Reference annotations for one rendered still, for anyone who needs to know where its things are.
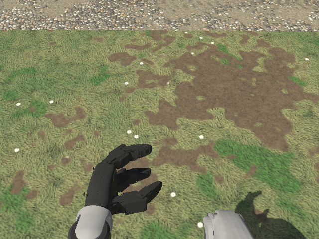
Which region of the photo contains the right robot thigh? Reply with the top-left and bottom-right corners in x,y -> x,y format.
203,209 -> 254,239

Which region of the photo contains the left robot hand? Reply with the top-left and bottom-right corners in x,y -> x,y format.
83,143 -> 162,215

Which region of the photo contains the left robot forearm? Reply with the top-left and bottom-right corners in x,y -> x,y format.
68,205 -> 113,239

